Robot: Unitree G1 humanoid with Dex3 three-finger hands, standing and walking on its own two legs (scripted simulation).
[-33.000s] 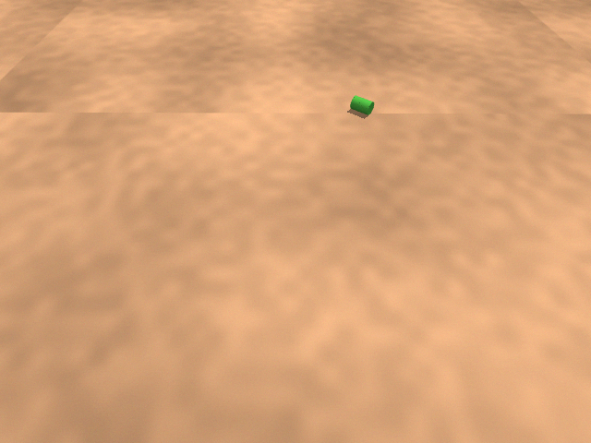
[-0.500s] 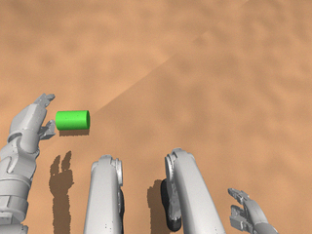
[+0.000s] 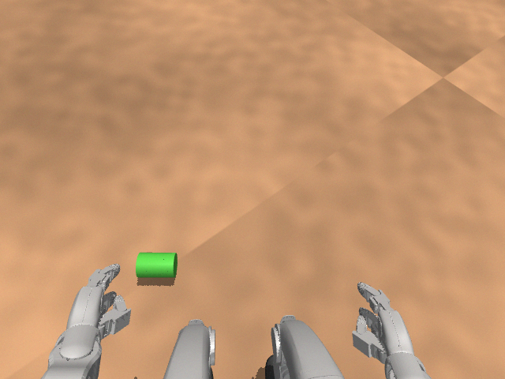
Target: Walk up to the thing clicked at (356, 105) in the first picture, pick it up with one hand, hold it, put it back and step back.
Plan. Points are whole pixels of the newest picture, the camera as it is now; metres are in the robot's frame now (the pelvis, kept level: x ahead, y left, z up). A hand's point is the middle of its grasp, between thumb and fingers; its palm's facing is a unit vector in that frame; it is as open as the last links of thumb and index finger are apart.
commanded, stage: home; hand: left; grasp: from above
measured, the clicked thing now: (157, 264) +0.48 +0.26 -0.60
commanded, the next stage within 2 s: none
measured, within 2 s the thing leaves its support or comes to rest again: neither
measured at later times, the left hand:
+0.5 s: hand (105, 340) +0.19 +0.18 +0.02, palm faces +0.08 -0.98 -0.19, open 7.4 cm
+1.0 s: hand (110, 336) +0.19 +0.18 +0.02, palm faces +0.07 -0.98 -0.19, open 7.4 cm
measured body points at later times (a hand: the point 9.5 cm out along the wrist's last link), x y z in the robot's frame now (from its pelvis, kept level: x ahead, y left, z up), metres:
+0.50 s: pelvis +0.04 +0.00 +0.07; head +0.05 +0.01 +0.52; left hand +0.18 +0.24 +0.04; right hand +0.22 -0.23 +0.02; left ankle +0.04 +0.11 -0.61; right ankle +0.04 -0.13 -0.61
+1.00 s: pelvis +0.04 +0.00 +0.07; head +0.06 +0.01 +0.52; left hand +0.19 +0.23 +0.04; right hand +0.20 -0.24 +0.01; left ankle +0.04 +0.11 -0.61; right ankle +0.04 -0.13 -0.61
